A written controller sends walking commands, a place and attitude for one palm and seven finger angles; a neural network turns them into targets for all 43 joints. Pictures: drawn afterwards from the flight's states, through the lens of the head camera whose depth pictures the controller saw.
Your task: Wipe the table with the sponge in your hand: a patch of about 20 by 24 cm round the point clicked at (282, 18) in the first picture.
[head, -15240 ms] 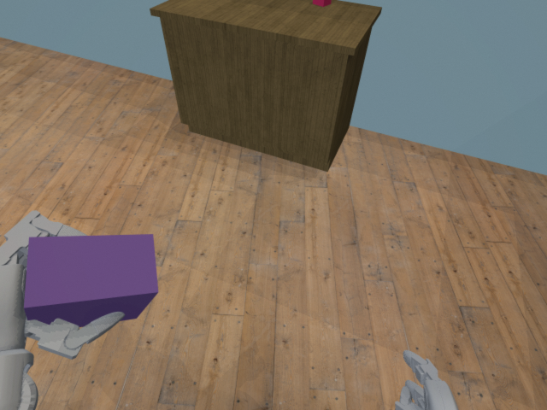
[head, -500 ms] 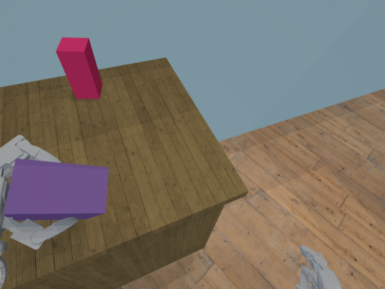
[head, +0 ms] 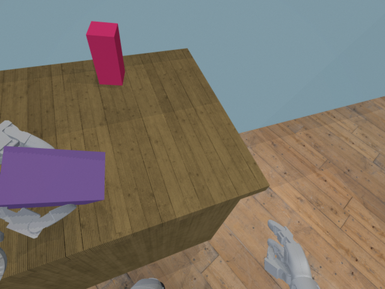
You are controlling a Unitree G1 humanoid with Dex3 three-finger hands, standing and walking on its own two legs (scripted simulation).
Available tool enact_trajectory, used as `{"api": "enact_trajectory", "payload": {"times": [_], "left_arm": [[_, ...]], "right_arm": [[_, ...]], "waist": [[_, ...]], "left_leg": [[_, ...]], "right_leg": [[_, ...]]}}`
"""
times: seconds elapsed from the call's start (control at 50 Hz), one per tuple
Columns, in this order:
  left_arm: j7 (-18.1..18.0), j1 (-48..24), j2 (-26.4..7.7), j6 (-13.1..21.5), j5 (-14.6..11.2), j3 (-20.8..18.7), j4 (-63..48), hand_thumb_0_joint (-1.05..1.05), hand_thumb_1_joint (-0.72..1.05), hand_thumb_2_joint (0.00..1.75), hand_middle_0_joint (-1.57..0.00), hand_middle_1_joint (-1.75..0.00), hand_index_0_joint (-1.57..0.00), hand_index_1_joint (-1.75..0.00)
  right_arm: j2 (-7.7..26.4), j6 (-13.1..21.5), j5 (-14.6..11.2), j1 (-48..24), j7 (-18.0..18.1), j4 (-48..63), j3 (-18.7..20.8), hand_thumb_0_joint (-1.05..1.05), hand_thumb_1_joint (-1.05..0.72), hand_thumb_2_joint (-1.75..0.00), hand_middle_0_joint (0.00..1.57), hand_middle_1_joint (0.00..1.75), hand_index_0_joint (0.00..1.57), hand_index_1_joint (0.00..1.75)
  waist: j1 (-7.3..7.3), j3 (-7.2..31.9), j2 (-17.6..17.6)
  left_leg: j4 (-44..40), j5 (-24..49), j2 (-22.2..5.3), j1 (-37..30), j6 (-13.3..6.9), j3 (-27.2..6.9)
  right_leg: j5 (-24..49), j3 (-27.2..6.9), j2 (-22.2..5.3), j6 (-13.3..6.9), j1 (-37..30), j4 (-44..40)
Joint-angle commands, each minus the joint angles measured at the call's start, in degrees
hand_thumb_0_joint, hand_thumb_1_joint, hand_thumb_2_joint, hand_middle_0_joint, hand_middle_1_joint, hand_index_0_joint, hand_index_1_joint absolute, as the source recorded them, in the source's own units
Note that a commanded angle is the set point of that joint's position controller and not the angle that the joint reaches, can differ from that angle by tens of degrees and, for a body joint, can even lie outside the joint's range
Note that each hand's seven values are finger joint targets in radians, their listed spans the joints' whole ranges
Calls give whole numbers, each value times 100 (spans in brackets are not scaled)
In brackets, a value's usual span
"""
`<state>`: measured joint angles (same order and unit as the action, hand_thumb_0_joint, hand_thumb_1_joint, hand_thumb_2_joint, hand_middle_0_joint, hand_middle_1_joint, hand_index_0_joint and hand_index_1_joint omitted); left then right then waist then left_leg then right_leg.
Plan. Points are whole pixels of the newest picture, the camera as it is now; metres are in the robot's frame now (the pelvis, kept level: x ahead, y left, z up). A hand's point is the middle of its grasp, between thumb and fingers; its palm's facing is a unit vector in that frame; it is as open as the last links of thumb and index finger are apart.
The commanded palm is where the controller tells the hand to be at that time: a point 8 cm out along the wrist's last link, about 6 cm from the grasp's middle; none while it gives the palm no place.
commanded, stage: come to a stop and stand still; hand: left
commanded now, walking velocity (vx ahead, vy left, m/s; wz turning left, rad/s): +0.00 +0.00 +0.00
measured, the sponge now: (67, 181) +0.24 +0.23 +0.13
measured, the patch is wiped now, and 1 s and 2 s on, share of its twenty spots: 0.00 0.00 0.00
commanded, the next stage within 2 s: look again from close up in 0.14 s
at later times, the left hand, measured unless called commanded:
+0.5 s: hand (48, 191) +0.21 +0.23 +0.16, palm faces +0.31 -0.86 -0.41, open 10.8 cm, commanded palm +0.15 +0.27 +0.18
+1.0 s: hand (66, 178) +0.23 +0.22 +0.16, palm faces +0.26 -0.86 -0.45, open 10.7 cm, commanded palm +0.17 +0.26 +0.18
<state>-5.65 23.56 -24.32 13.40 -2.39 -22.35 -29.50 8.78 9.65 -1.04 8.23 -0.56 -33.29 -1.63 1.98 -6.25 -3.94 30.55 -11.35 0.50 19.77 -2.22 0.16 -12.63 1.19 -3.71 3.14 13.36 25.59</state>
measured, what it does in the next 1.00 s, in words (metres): stands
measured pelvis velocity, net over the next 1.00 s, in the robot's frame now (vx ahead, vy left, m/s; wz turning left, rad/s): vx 0.00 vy -0.01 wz -0.07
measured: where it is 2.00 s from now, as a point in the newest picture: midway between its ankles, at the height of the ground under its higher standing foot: outside the picture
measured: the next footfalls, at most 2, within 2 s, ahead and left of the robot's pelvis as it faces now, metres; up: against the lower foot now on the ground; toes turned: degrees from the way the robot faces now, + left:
none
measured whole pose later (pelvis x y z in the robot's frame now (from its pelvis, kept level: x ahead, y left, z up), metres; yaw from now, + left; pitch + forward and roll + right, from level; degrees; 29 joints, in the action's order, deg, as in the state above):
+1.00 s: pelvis +0.00 -0.01 +0.00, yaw -4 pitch -2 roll -1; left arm -2.4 24.2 -22.4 14.2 -1.1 -21.0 -25.8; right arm 11.4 9.6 -1.7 13.0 -0.5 -33.2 -0.3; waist 1.1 -4.5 -0.8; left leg 28.9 -11.2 -1.5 16.4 -1.3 3.7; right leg -12.1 -2.5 -2.1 3.0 12.7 26.0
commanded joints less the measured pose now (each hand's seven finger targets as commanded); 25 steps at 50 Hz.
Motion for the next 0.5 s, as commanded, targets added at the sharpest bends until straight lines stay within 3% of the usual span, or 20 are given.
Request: {"api": "enact_trajectory", "payload": {"times": [0.0, 0.04, 0.06, 0.08, 0.12, 0.14, 0.16, 0.24, 0.26, 0.28, 0.32, 0.34, 0.36, 0.42, 0.44, 0.46, 0.48], "left_arm": [[-147, -477, -847, 329, -80, -558, -1486, 0, 10, 130, -120, -160, -120, -160], [-197, -282, -1048, 263, -69, -771, -1369, 0, 10, 130, -120, -160, -120, -160], [-157, -344, -678, 274, -79, -445, -1441, 0, 10, 130, -120, -160, -120, -160], [-152, -506, -807, 276, -75, -500, -1544, 0, 10, 130, -120, -160, -120, -160], [-145, -390, -776, 245, -59, -492, -1403, 0, 10, 130, -120, -160, -120, -160], [-192, -242, -924, 204, -48, -645, -1284, 0, 10, 130, -120, -160, -120, -160], [-154, -303, -649, 228, -54, -417, -1379, 0, 10, 130, -120, -160, -120, -160], [-180, -174, -947, 209, -26, -645, -1385, 0, 10, 130, -120, -160, -120, -160], [-143, -188, -670, 230, -37, -415, -1479, 0, 10, 130, -120, -160, -120, -160], [-139, -248, -756, 234, -35, -465, -1482, 0, 10, 130, -120, -160, -120, -160], [-131, -125, -806, 216, -39, -527, -1365, 0, 10, 130, -120, -160, -120, -160], [-167, -9, -925, 182, -26, -651, -1240, 0, 10, 130, -120, -160, -120, -160], [-134, -71, -680, 188, -44, -443, -1257, 0, 10, 130, -120, -160, -120, -160], [-114, -72, -755, 164, -52, -508, -1129, 0, 10, 130, -120, -160, -120, -160], [-142, -38, -888, 133, -35, -611, -1095, 0, 10, 130, -120, -160, -120, -160], [-117, -87, -673, 134, -54, -442, -1088, 0, 10, 130, -120, -160, -120, -160], [-110, -134, -735, 130, -51, -469, -1089, 0, 10, 130, -120, -160, -120, -160]], "right_arm": [[1030, 261, -15, -139, 151, 832, 418, 0, -90, -90, 20, 30, 20, 30], [1073, 264, -35, -190, 182, 823, 433, 0, -90, -90, 20, 30, 20, 30], [980, 238, -19, -130, 185, 848, 388, 0, -90, -90, 20, 30, 20, 30], [1052, 264, -40, -151, 197, 874, 415, 0, -90, -90, 20, 30, 20, 30], [1020, 267, -35, -128, 219, 875, 403, 0, -90, -90, 20, 30, 20, 30], [1070, 257, -42, -189, 229, 848, 404, 0, -90, -90, 20, 30, 20, 30], [1014, 235, -33, -114, 237, 866, 390, 0, -90, -90, 20, 30, 20, 30], [1090, 260, -52, -160, 273, 868, 415, 0, -90, -90, 20, 30, 20, 30], [1014, 251, -43, -102, 276, 894, 389, 0, -90, -90, 20, 30, 20, 30], [1065, 268, -54, -103, 281, 911, 402, 0, -90, -90, 20, 30, 20, 30], [1047, 275, -50, -89, 297, 918, 393, 0, -90, -90, 20, 30, 20, 30], [1097, 257, -53, -109, 308, 884, 407, 0, -90, -90, 20, 30, 20, 30], [1023, 237, -56, -64, 312, 893, 381, 0, -90, -90, 20, 30, 20, 30], [1051, 249, -61, -52, 341, 900, 395, 0, -90, -90, 20, 30, 20, 30], [1098, 234, -66, -89, 351, 873, 411, 0, -90, -90, 20, 30, 20, 30], [1029, 223, -65, -48, 359, 874, 390, 0, -90, -90, 20, 30, 20, 30], [1065, 230, -64, -70, 366, 886, 396, 0, -90, -90, 20, 30, 20, 30]], "waist": [[-145, 1316, 1054], [-126, 1443, 1021], [-158, 1379, 1003], [-174, 1295, 1138], [-178, 1226, 1053], [-148, 1250, 1029], [-178, 1236, 984], [-166, 1256, 1154], [-192, 1258, 1122], [-197, 1178, 1156], [-192, 1157, 983], [-178, 1137, 1060], [-211, 1105, 1006], [-222, 1056, 711], [-211, 1079, 778], [-230, 1089, 788], [-225, 1024, 791]], "left_leg": [[-959, -313, -738, -660, 48, -696], [-948, -285, -699, -809, 66, -661], [-963, -246, -708, -743, 68, -648], [-988, -268, -722, -712, 81, -673], [-997, -424, -712, -658, 73, -660], [-1049, -507, -699, -714, 93, -664], [-1061, -493, -720, -630, 80, -652], [-1084, -626, -704, -694, 82, -622], [-1108, -613, -714, -636, 79, -636], [-1134, -654, -731, -609, 86, -654], [-1107, -721, -717, -586, 77, -631], [-1139, -806, -699, -604, 91, -613], [-1162, -881, -709, -527, 81, -614], [-1045, -866, -670, -582, 68, -551], [-1048, -885, -657, -655, 73, -518], [-1055, -869, -669, -608, 59, -511], [-1025, -848, -655, -577, 54, -503]], "right_leg": [[336, -80, -93, -400, -237, -244], [333, -140, -78, -399, -246, -278], [381, -73, -85, -397, -279, -299], [361, -120, -94, -402, -245, -302], [280, -133, -101, -399, -247, -390], [202, -137, -67, -396, -221, -393], [250, -76, -60, -393, -289, -389], [135, -141, -65, -398, -258, -455], [171, -84, -55, -397, -322, -428], [133, -111, -57, -398, -265, -442], [82, -152, -70, -398, -243, -524], [-8, -149, -50, -399, -212, -525], [-19, -125, -49, -397, -239, -531], [-29, -241, -87, -407, -144, -679], [-98, -253, -81, -404, -102, -682], [-61, -224, -83, -399, -161, -657], [-24, -269, -91, -400, -130, -709]]}}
